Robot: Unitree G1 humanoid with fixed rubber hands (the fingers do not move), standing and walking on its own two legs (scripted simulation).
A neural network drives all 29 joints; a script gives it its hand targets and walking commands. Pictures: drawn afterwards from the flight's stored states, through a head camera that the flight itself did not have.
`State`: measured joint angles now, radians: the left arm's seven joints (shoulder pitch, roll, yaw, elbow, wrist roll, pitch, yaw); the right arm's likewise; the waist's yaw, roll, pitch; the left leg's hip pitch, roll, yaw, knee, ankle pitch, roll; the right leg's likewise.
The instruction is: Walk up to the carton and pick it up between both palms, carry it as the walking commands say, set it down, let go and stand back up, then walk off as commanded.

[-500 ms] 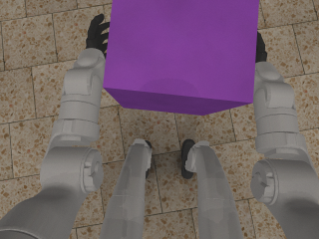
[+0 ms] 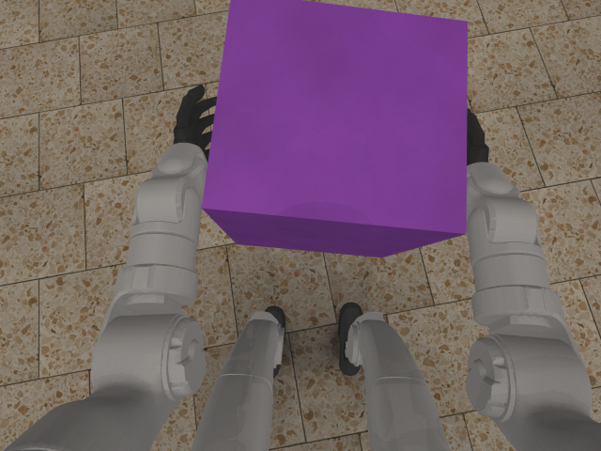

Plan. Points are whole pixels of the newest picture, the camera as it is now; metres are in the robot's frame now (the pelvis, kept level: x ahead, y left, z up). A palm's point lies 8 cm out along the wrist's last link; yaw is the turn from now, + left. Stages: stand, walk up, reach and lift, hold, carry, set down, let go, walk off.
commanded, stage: reach and lift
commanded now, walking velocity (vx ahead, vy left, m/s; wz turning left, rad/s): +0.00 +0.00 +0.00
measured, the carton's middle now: (325, 158) +0.46 -0.01 -0.07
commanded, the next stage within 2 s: hold in 1.56 s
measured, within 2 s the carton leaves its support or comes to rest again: neither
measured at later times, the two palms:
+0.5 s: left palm (129, 103) +0.43 +0.18 +0.11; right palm (512, 127) +0.42 -0.17 +0.09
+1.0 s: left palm (137, 127) +0.41 +0.17 +0.10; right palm (514, 156) +0.39 -0.18 +0.08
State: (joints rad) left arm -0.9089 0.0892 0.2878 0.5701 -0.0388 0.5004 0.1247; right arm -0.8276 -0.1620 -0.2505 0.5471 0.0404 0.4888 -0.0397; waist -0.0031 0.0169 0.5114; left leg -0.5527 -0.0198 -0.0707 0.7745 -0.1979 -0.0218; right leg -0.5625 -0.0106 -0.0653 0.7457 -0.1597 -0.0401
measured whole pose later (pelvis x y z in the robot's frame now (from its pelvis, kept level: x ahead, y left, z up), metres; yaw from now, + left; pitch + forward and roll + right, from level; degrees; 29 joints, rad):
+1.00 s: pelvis +0.11 +0.01 +0.05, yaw +0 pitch +0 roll -1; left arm -0.31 -0.07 0.26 0.28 0.18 0.76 -0.07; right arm -0.21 0.00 -0.21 0.24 -0.18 0.75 0.13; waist -0.01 0.02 -0.10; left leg -0.23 -0.01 -0.07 0.41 -0.19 -0.01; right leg -0.22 0.00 -0.06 0.36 -0.14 -0.02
